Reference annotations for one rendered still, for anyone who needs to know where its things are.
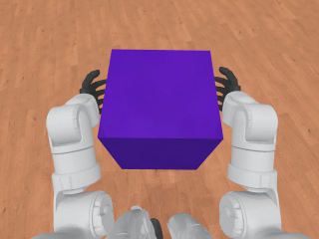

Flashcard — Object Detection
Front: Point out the left robot foot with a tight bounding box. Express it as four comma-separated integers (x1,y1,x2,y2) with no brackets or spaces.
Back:
151,218,163,239

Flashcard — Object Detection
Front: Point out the right robot upper arm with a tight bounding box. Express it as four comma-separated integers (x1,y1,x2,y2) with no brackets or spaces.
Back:
219,191,312,239

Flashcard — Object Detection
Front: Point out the carton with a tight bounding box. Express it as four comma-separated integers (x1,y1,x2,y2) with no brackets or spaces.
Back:
98,49,223,170

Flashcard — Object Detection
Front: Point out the left robot hand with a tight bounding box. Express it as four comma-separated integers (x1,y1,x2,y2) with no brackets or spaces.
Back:
79,70,107,115

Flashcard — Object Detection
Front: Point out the right robot forearm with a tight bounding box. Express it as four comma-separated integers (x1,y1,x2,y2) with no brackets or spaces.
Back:
222,91,282,225

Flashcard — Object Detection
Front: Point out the left robot forearm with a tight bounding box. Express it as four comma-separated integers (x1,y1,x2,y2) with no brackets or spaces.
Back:
46,94,102,230

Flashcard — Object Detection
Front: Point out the left robot upper arm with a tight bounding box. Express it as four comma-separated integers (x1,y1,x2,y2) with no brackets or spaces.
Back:
31,190,115,239

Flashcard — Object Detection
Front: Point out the right robot hand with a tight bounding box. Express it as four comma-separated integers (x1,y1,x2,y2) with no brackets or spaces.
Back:
214,67,241,112

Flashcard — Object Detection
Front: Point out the robot left shin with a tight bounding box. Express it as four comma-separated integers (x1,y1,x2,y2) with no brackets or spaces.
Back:
131,205,157,239

